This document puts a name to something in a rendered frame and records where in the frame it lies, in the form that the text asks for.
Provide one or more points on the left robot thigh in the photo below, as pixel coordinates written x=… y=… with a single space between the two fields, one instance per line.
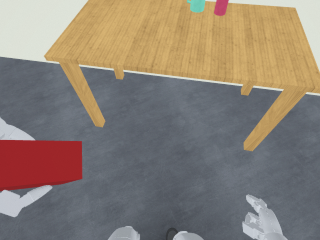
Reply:
x=125 y=233

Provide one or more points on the left robot hand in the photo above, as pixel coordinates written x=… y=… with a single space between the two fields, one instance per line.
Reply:
x=11 y=203

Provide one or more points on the robot right foot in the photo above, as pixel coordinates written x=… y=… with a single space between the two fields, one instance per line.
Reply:
x=171 y=232

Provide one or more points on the sponge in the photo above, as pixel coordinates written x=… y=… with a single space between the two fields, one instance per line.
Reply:
x=35 y=163

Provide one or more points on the right robot hand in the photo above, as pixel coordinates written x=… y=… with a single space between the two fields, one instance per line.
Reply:
x=256 y=227

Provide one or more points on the table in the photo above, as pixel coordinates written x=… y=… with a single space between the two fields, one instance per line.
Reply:
x=252 y=45

